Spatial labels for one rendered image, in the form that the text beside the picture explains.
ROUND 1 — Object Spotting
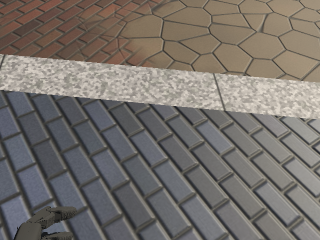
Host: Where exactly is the left robot hand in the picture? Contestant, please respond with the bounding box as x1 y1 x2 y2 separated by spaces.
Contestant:
13 206 77 240

